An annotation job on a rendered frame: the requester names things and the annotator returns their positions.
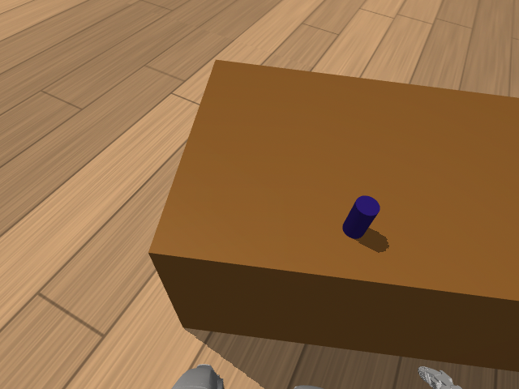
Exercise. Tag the can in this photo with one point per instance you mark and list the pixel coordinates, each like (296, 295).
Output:
(363, 212)

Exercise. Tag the right robot hand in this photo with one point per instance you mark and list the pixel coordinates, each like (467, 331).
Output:
(436, 379)

